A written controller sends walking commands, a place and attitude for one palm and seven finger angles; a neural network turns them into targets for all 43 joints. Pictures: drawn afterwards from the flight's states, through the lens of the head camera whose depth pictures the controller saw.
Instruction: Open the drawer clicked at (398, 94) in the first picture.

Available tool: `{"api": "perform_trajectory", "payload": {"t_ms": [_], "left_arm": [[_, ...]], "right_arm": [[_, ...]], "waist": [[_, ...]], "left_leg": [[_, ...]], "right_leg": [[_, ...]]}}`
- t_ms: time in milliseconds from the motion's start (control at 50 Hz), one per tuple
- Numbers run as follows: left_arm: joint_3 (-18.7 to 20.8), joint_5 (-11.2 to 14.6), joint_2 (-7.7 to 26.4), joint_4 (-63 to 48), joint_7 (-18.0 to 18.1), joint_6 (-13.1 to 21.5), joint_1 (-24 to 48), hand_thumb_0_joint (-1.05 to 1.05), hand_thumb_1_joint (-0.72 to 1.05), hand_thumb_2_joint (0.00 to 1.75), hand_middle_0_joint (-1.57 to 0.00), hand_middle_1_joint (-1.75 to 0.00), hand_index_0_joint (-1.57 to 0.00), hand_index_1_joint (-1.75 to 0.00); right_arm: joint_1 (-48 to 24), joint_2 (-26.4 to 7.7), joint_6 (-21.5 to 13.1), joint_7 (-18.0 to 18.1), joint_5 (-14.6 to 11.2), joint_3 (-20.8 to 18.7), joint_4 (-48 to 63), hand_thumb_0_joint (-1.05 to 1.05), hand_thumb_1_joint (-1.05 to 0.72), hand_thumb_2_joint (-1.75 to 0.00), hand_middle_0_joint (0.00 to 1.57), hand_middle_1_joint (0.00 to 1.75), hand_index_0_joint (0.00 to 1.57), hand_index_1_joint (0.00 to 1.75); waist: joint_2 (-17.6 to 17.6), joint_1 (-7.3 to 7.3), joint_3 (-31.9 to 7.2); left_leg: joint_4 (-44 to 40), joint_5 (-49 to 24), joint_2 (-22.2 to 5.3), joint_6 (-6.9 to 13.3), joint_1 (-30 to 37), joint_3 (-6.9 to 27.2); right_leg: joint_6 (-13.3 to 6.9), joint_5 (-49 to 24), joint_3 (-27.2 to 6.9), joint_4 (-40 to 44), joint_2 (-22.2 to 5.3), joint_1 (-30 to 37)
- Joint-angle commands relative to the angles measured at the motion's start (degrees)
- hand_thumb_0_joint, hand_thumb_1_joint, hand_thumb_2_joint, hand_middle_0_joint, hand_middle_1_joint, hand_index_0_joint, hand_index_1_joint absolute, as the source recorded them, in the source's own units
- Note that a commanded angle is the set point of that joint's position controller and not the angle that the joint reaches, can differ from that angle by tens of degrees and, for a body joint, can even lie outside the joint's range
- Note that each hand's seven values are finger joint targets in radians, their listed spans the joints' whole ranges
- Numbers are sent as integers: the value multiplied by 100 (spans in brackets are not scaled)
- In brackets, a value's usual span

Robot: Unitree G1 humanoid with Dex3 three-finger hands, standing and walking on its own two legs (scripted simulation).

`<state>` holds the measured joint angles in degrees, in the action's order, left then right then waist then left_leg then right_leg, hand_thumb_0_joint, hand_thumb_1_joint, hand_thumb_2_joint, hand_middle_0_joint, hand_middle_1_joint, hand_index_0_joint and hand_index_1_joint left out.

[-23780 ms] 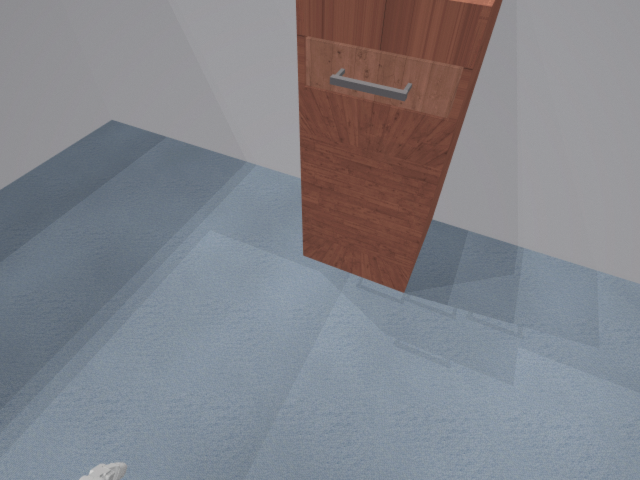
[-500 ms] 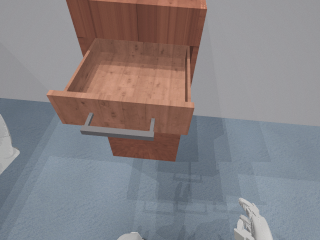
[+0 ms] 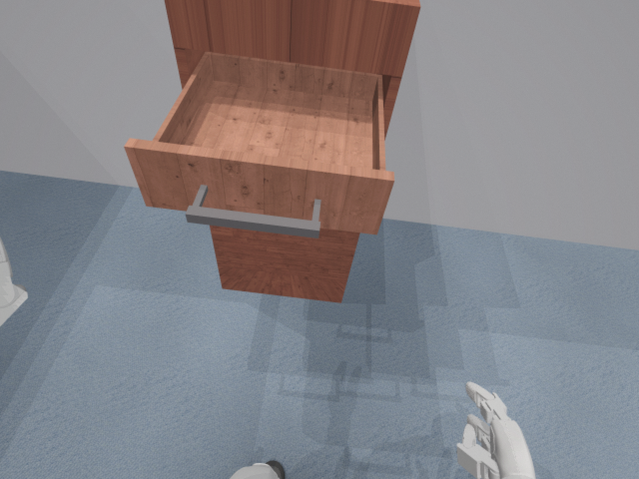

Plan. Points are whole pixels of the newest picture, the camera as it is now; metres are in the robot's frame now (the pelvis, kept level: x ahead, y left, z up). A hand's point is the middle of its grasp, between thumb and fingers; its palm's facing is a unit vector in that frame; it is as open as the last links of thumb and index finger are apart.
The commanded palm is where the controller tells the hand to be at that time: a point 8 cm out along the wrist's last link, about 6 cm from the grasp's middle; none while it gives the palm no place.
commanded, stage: stop stepping back and stand still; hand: left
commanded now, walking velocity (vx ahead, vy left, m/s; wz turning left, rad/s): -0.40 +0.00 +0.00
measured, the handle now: (257, 211) +0.46 +0.14 +0.04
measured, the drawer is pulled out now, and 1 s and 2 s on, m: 0.30 0.30 0.30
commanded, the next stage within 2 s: let the arm hang, fingers relaxed in 0.90 s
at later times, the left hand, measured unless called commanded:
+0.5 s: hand out of the picture +0.09 +0.22 +0.21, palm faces +0.37 -0.81 -0.45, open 7.4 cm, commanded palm +0.02 +0.27 +0.23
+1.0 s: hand out of the picture +0.05 +0.23 +0.22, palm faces +0.41 -0.80 -0.44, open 7.4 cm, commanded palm none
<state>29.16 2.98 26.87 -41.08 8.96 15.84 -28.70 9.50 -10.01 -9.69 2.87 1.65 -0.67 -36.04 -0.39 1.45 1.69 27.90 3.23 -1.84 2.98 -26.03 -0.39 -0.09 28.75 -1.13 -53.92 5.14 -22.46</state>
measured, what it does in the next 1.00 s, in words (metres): walks backwards: right foot, then left foot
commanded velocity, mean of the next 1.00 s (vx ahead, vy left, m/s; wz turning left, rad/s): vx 0.11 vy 0.01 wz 0.00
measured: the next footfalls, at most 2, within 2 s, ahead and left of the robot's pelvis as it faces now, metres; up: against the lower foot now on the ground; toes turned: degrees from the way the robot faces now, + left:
right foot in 0.14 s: -0.08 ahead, -0.10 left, +0.00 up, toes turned +3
left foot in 0.30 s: +0.04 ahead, +0.07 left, +0.00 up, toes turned -1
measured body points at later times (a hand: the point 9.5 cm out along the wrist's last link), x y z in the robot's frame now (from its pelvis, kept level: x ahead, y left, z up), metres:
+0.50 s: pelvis -0.12 -0.01 +0.00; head -0.12 +0.01 +0.45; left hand +0.07 +0.26 +0.24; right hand +0.01 -0.26 -0.07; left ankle -0.01 +0.07 -0.73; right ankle -0.15 -0.11 -0.73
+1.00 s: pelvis -0.14 +0.00 +0.00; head -0.14 +0.01 +0.45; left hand +0.02 +0.27 +0.24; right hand +0.00 -0.22 -0.09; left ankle -0.10 +0.12 -0.72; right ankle -0.15 -0.09 -0.73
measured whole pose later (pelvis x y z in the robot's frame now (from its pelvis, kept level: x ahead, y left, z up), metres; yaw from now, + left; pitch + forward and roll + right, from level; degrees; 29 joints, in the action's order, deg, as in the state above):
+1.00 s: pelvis -0.14 +0.00 +0.00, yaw -1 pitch -1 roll +0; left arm 24.9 1.9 23.7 -40.1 8.6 14.5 -33.1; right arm 15.3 -10.2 -7.6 2.6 0.5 1.6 -37.5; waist -0.9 -0.1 0.4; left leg 36.4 15.4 -1.5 0.5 -19.5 -2.0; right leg -2.4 17.6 3.6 -30.8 1.1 -11.9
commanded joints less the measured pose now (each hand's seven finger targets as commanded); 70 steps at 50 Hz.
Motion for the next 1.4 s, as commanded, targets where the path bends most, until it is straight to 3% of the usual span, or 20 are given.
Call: {"api": "perform_trajectory", "payload": {"t_ms": [0,80,120,140,220,300,420,460,500,620,720,780,840,960,980,1020,1080,1160,1220,1380], "left_arm": [[260,76,736,-1269,51,90,420,0,90,90,-20,-30,-20,-30],[445,206,931,-1216,-60,98,293,0,90,90,-20,-30,-20,-30],[820,201,1482,-1477,6,180,108,0,90,90,-20,-30,-20,-30],[1111,165,1775,-1534,112,276,378,0,90,90,-20,-30,-20,-30],[637,7,961,-767,90,-151,-158,0,90,90,-20,-30,-20,-30],[476,34,933,-632,77,-21,-92,0,90,90,-20,-30,-20,-30],[427,-48,863,-1116,97,41,-324,0,90,90,-20,-30,-20,-30],[531,-39,958,-1163,91,-16,-523,0,90,90,-20,-30,-20,-30],[808,33,1237,-1367,150,22,-273,0,90,90,-20,-30,-20,-30],[190,-129,661,-167,161,42,483,0,90,90,-20,-30,-20,-30],[376,-147,790,-401,120,176,607,0,90,90,-20,-30,-20,-30],[328,-179,735,-612,83,114,205,0,90,90,-20,-30,-20,-30],[468,-81,931,-1002,88,59,52,0,90,90,-20,-30,-20,-30],[393,-61,666,-684,161,136,15,0,90,90,-20,-30,-20,-30],[-2260,-643,-587,4443,-709,-960,47,0,90,90,-20,-30,-20,-30],[-2400,-518,-987,4444,-740,-1663,302,0,90,90,-20,-30,-20,-30],[-2425,-451,-840,5394,-789,-1659,854,0,90,90,-20,-30,-20,-30],[-2444,-451,-401,7348,-844,-1696,788,0,90,90,-20,-30,-20,-30],[-2569,-461,46,8037,-839,-1682,1665,0,90,90,-20,-30,-20,-30],[-2646,-362,-851,9773,-778,-1649,1314,0,90,90,-20,-30,-20,-30]], "right_arm": [[-421,-916,-339,-35,-27,-257,692,0,-90,-90,20,30,20,30],[-461,-821,-224,-101,-64,-172,808,0,-90,-90,20,30,20,30],[-385,-751,-29,-67,-72,-78,817,0,-90,-90,20,30,20,30],[-319,-746,32,-43,28,3,815,0,-90,-90,20,30,20,30],[-190,-734,91,76,-187,-6,862,0,-90,-90,20,30,20,30],[-93,-1025,-143,126,-227,-109,938,0,-90,-90,20,30,20,30],[-232,-924,-186,72,-113,-88,987,0,-90,-90,20,30,20,30],[-196,-926,-47,60,-73,-162,1051,0,-90,-90,20,30,20,30],[-138,-932,60,38,-106,-245,907,0,-90,-90,20,30,20,30],[78,-862,-56,252,-113,-144,638,0,-90,-90,20,30,20,30],[-61,-878,-134,249,-172,-123,794,0,-90,-90,20,30,20,30],[-186,-857,-142,127,-151,-130,842,0,-90,-90,20,30,20,30],[-75,-742,-111,1,-148,-158,852,0,-90,-90,20,30,20,30],[9,-719,-152,75,-133,-69,682,0,-90,-90,20,30,20,30],[42,-1810,-323,-400,-134,-526,-755,0,-90,-90,20,30,20,30],[433,-1503,342,-272,-114,-460,-535,0,-90,-90,20,30,20,30],[307,-1329,592,-182,104,-215,-374,0,-90,-90,20,30,20,30],[-415,-1232,912,-224,20,-162,-583,0,-90,-90,20,30,20,30],[224,-798,1158,-285,-42,-128,-1000,0,-90,-90,20,30,20,30],[560,-720,1022,-114,-16,-118,-2025,0,-90,-90,20,30,20,30]], "waist": [[1296,-94,-1091],[982,-13,-1174],[-637,-73,-1089],[-575,-89,-1003],[-404,-319,-761],[818,-172,-868],[1288,-171,-625],[383,-224,-619],[-1365,-109,-378],[-119,-349,99],[1381,-294,-97],[941,-147,-162],[-1070,-149,-254],[99,-283,-527],[775,-592,-491],[618,-475,-765],[-334,-331,-716],[33,195,-273],[-593,-346,215],[1148,-147,-1]], "left_leg": [[-1656,1019,-1332,326,866,1064],[-1102,1738,-664,-254,897,422],[1725,1442,260,-644,1338,-208],[2438,1696,94,-599,750,-125],[743,819,82,-328,704,-134],[-530,-1076,-919,81,1775,1217],[-1780,3318,-679,-108,-237,903],[-227,2858,-81,-313,-97,282],[2847,1832,221,-404,-418,-9],[294,1868,-84,-148,1243,-379],[-1888,4223,-1465,510,87,2015],[-1202,3504,-1027,274,-491,905],[1982,1942,138,-279,-356,-228],[-206,380,-64,-232,1338,-62],[763,-1954,-694,67,1424,706],[43,-3738,-1585,824,1705,1762],[-172,-2920,-1567,1154,1310,2032],[-239,1320,-523,213,-473,820],[1378,2207,377,-277,926,-2],[-1221,2093,-472,-32,851,1097]], "right_leg": [[-58,314,224,676,-43,636],[-412,-302,220,3467,-322,1168],[-1090,-724,-1702,4665,-2292,-297],[-1228,-2591,-1453,4258,-2631,-101],[-567,-4433,-288,2836,-1772,969],[61,-1312,269,2275,-483,344],[-177,-224,568,2392,-321,1797],[-538,511,-99,3431,-838,1347],[-1444,1510,-2533,4709,-2589,378],[-713,881,-505,3645,-1629,-404],[-56,77,474,777,-366,435],[-136,-288,454,2058,-479,1519],[-979,422,-2332,4315,-2144,885],[-427,-2861,-417,3033,-1397,1055],[-55,-3620,345,1215,-1338,-55],[139,400,85,-228,-561,-667],[162,543,-347,-659,-614,-556],[17,-808,-394,2164,-733,1611],[-742,1805,-2301,4698,-1996,-687],[-289,-953,-378,3237,-731,1000]]}}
